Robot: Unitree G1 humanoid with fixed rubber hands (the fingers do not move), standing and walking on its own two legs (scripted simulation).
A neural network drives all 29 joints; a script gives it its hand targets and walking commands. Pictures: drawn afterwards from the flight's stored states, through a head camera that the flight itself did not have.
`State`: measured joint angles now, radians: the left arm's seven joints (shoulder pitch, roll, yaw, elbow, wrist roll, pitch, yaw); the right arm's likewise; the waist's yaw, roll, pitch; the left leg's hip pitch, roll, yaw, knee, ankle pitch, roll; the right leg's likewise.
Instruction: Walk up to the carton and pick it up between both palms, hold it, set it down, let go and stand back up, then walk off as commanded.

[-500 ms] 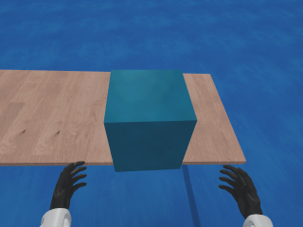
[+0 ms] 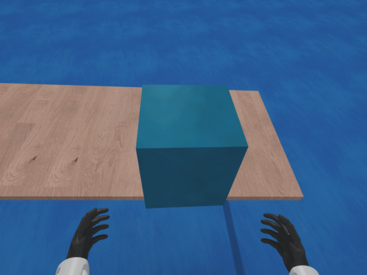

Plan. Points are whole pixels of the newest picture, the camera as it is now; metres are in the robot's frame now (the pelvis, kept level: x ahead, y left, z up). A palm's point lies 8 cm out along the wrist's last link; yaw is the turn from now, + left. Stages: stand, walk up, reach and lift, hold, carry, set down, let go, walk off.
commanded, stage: set down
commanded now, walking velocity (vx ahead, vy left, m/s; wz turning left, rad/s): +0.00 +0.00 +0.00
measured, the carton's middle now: (185, 148) +0.40 +0.02 +0.04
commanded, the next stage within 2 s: let go in 1.18 s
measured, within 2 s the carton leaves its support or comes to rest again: neither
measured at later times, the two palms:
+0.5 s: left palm (81, 256) +0.16 +0.23 -0.05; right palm (286, 264) +0.17 -0.21 -0.05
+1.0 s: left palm (84, 254) +0.17 +0.23 -0.07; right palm (286, 271) +0.16 -0.22 -0.08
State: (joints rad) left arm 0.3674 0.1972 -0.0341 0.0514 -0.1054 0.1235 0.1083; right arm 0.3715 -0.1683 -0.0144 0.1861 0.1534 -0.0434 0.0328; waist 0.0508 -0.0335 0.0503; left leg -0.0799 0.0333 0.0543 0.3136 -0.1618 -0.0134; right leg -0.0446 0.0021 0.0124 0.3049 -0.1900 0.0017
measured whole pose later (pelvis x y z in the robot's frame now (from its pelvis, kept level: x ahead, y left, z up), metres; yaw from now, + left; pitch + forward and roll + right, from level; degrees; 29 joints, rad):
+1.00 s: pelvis +0.01 +0.00 +0.00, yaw +0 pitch -4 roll +0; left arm 0.23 0.23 0.00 0.43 -0.02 0.12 0.00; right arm 0.22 -0.16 0.00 0.66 0.02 -0.20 0.01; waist 0.01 -0.02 0.06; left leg -0.08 0.04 0.05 0.38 -0.22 -0.02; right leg -0.05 0.01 0.01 0.36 -0.24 0.00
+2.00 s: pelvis +0.01 +0.02 -0.01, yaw +1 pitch -3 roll -1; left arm 0.24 0.38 0.03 0.88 0.04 0.00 0.00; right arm 0.23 -0.35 -0.05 0.96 -0.03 -0.03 0.01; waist 0.01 -0.02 0.02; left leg -0.15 0.01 0.03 0.47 -0.25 0.01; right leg -0.09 -0.02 -0.01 0.42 -0.26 0.03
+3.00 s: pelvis +0.00 +0.02 +0.00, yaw +2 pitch -4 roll +0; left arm 0.16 0.35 -0.01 1.11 0.02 -0.01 0.01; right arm 0.14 -0.34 -0.01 1.11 -0.01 -0.01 0.00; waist 0.01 -0.01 0.04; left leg -0.12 -0.01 0.03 0.36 -0.18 0.02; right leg -0.06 -0.04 0.00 0.32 -0.20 0.04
